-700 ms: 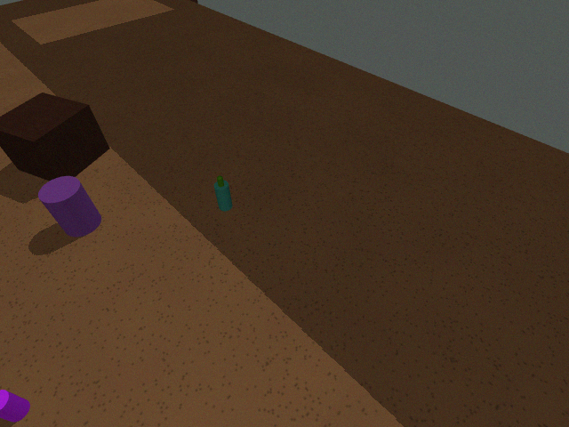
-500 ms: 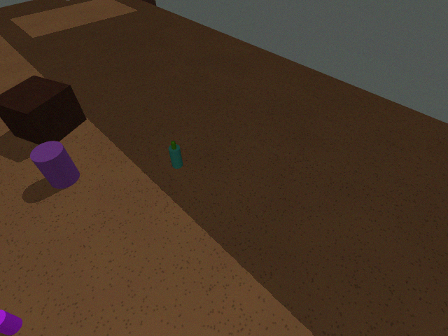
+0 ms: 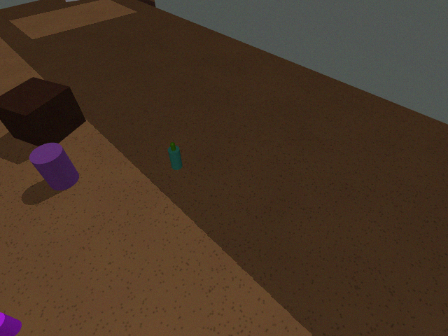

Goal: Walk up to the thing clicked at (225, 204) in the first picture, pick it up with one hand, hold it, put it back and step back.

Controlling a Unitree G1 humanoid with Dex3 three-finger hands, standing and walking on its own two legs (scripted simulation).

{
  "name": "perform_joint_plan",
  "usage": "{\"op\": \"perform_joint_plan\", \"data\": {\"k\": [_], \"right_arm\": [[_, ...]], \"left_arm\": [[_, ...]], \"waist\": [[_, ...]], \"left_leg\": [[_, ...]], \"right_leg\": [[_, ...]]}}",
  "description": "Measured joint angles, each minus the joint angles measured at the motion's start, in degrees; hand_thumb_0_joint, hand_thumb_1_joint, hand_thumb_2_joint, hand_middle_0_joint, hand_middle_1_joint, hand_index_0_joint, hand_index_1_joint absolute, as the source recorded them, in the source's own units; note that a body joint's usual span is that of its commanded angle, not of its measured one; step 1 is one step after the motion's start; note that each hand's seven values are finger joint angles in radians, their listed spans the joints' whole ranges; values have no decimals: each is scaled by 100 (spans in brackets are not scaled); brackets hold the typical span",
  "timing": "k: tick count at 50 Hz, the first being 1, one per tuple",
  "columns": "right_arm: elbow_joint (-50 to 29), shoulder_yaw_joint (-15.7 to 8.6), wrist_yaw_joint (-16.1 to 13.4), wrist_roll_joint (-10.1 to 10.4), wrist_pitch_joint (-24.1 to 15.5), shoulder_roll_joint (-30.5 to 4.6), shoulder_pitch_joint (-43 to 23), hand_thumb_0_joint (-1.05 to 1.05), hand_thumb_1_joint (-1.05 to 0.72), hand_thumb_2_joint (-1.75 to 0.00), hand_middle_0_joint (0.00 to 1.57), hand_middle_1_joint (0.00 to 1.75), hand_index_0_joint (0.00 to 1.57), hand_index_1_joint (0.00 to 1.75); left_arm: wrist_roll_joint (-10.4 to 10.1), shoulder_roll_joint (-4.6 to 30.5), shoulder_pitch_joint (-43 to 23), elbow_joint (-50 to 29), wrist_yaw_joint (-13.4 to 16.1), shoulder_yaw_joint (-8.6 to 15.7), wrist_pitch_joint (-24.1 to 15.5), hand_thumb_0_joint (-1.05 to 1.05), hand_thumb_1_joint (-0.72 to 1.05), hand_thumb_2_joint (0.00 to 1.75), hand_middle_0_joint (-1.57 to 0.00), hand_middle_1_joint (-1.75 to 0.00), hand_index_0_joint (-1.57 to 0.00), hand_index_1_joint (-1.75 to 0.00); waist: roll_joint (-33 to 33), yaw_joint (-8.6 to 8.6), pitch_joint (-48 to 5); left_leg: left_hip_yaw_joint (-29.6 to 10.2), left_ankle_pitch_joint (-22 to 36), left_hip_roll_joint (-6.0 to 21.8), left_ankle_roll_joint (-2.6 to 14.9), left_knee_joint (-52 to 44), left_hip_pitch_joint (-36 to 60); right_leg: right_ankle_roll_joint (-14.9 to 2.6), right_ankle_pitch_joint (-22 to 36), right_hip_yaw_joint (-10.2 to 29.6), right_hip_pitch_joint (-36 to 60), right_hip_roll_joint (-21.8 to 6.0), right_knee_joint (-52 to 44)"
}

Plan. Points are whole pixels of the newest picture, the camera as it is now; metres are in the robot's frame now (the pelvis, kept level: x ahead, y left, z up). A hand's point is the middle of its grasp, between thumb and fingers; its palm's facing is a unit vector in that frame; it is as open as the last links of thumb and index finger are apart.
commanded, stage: stand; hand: left
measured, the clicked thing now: (174, 154) +1.23 +0.33 -0.68
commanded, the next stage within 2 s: walk up in 0.42 s
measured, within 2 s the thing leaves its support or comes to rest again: neither
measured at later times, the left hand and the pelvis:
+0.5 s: hand out of the picture +0.07 +0.26 -0.15, palm faces +0.00 -0.94 -0.33, open 7.4 cm; pelvis +0.01 +0.00 +0.00, yaw +1 degrees
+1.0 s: hand (54, 328) +0.19 +0.38 -0.16, palm faces +0.01 -0.95 -0.32, open 7.4 cm; pelvis +0.15 +0.10 -0.01, yaw +5 degrees
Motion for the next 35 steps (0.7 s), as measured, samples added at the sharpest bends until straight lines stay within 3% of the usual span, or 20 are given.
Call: {"op": "perform_joint_plan", "data": {"k": [21,25,28,31,35], "right_arm": [[-4,7,5,-3,2,-3,40,0,-90,-90,20,30,20,30],[-238,-192,217,-100,-4,-95,350,0,-90,-90,20,30,20,30],[-330,-308,295,-159,51,-224,524,0,-90,-90,20,30,20,30],[-432,-408,375,-148,9,-399,565,0,-90,-90,20,30,20,30],[-647,-524,478,-128,-56,-495,631,1,-90,-90,20,30,20,30]], "left_arm": [[2,17,67,5,-5,7,-3,1,91,90,-20,-30,-20,-30],[106,68,293,-258,-207,232,-118,1,91,90,-20,-30,-21,-30],[167,163,480,-488,-251,364,-237,1,91,90,-21,-30,-21,-30],[188,250,692,-599,-257,439,-296,1,91,90,-21,-30,-21,-30],[203,508,980,-621,-309,497,-201,1,90,90,-21,-30,-21,-30]], "waist": [[8,10,-16],[51,16,-187],[20,123,-216],[95,229,-67],[39,256,4]], "left_leg": [[-9,21,8,-4,-31,9],[-78,-1184,4,273,987,-418],[-1,-1390,-11,258,2283,-1088],[-77,-1414,145,211,2573,-1524],[-44,-955,398,126,2004,-1745]], "right_leg": [[-5,28,-9,19,7,-48],[-177,-826,-118,-170,23,521],[-272,-462,-209,-78,-57,393],[-182,-420,-266,215,-85,167],[9,-703,-352,510,-216,230]]}}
